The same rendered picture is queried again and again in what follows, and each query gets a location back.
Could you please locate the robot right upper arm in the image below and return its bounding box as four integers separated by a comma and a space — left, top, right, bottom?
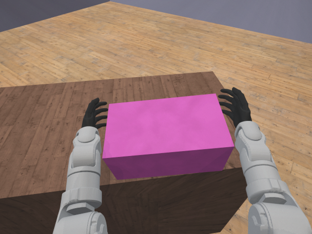
248, 202, 312, 234

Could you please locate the robot left upper arm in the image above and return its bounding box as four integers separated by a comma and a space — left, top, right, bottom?
54, 211, 108, 234

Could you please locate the pedestal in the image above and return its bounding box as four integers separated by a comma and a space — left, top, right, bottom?
0, 71, 248, 234

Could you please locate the robot left forearm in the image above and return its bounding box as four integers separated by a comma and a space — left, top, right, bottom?
53, 126, 102, 234

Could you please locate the robot right hand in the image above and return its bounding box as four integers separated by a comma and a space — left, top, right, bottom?
218, 87, 252, 128

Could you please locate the robot right forearm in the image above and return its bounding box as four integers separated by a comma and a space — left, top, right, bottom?
234, 121, 312, 233

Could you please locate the robot left hand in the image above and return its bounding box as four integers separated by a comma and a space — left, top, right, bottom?
81, 98, 108, 129

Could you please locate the carton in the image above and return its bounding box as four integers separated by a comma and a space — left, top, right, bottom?
102, 94, 234, 180

